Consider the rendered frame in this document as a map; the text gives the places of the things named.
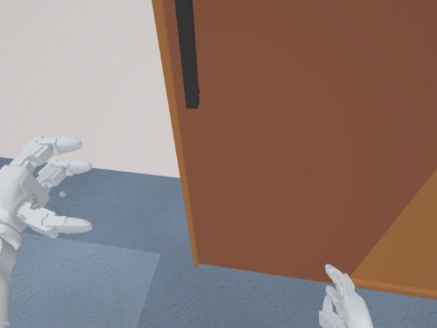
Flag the handle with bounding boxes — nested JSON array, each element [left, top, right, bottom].
[[175, 0, 200, 109]]

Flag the robot left hand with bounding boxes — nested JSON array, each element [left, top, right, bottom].
[[0, 135, 92, 238]]

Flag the left robot forearm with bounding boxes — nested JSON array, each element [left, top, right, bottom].
[[0, 221, 23, 328]]

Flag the wardrobe door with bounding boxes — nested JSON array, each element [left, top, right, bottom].
[[163, 0, 437, 284], [350, 169, 437, 290]]

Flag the robot right hand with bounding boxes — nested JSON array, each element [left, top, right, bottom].
[[319, 264, 373, 328]]

